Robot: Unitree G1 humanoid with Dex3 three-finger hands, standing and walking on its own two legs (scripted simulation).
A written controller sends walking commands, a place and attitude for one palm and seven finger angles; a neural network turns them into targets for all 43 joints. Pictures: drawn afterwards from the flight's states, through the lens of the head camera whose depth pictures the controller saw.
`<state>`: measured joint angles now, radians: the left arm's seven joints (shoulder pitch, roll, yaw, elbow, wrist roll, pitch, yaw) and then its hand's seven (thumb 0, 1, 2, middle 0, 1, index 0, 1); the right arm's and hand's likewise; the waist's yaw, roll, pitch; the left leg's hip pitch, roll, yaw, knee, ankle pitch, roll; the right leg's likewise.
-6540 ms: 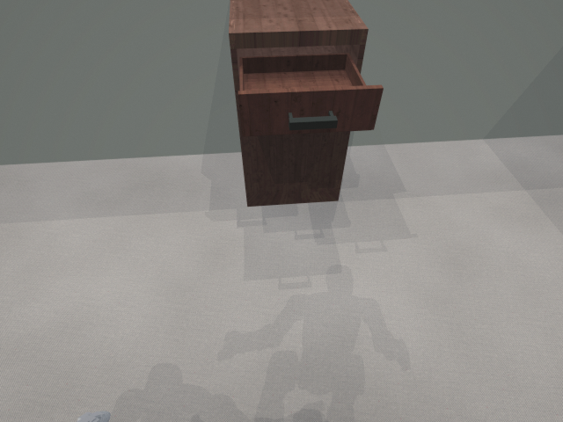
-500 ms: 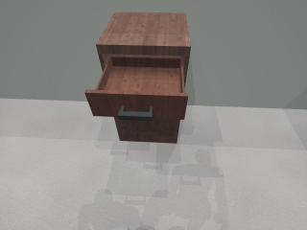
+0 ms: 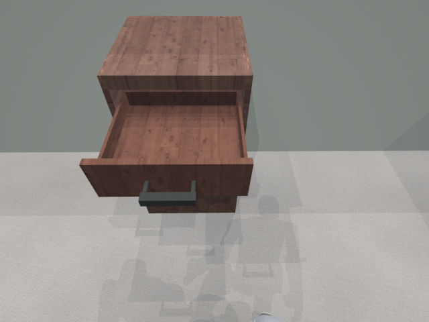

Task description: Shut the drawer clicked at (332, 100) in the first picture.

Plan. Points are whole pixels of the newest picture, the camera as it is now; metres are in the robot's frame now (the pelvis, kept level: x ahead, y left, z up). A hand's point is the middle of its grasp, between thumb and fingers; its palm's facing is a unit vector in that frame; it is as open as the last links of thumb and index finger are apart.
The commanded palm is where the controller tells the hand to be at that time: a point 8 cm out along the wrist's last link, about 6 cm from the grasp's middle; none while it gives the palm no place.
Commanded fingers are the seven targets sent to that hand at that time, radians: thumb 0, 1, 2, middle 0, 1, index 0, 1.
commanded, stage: take the last steps up to it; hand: left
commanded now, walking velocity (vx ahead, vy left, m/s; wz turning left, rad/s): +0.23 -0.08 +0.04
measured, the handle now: (169, 191) +0.42 +0.13 -0.07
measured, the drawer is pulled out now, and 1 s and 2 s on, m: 0.30 0.30 0.30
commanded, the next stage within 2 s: come to a stop and stand still in 0.20 s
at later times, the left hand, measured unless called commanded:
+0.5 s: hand out of the picture +0.12 +0.11 -0.19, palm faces +0.10 -0.98 -0.15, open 7.3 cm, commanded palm none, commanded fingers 0.00 0.90 0.90 -0.20 -0.30 -0.20 -0.30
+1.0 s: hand out of the picture +0.15 +0.09 -0.15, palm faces +0.05 -0.94 -0.33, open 7.4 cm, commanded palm none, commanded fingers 0.00 0.90 0.90 -0.20 -0.30 -0.20 -0.30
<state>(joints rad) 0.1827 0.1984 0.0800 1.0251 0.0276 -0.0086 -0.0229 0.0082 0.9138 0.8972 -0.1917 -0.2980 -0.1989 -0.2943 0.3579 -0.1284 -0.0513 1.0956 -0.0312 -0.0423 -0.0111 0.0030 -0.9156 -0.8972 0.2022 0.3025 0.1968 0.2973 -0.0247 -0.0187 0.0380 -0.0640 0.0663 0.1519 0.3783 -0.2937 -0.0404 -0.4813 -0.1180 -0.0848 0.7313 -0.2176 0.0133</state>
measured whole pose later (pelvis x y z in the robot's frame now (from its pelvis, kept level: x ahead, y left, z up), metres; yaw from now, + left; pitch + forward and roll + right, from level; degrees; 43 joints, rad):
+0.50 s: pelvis +0.15 -0.04 +0.00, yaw +1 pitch -2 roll -1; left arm 0.31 0.13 0.02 1.14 0.01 -0.01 0.04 0.01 0.92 0.90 -0.20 -0.30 -0.20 -0.30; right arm 0.13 -0.13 -0.02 1.06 -0.01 -0.02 -0.03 0.00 -0.91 -0.90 0.20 0.30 0.19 0.30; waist 0.04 -0.01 0.06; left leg -0.30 0.05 0.09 0.54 -0.20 0.02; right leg -0.12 0.01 -0.17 0.48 -0.33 -0.04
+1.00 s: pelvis +0.13 -0.12 +0.00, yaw +2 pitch -1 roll +2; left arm 0.31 0.20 0.01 0.97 0.03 0.00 0.04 0.01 0.91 0.90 -0.20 -0.30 -0.21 -0.30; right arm 0.22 -0.25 -0.06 0.96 -0.02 0.08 0.02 0.01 -0.91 -0.90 0.20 0.30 0.19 0.30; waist 0.00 0.04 0.03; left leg -0.39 0.02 0.01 0.85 -0.33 -0.03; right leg -0.20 0.01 -0.06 0.54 -0.33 -0.08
